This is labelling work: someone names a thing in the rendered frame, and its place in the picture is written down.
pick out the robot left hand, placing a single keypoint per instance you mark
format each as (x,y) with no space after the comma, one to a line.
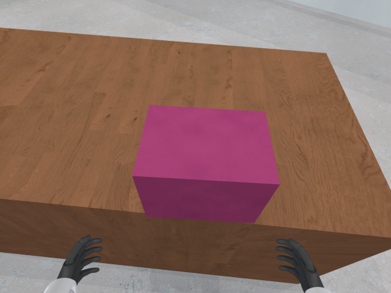
(75,262)

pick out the carton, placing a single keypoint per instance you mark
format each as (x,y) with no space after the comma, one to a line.
(205,164)

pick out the robot left forearm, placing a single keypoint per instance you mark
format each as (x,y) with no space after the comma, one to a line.
(62,285)

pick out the pedestal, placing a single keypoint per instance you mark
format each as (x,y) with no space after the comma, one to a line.
(72,113)

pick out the robot right hand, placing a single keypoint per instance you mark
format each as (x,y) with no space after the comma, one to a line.
(304,269)

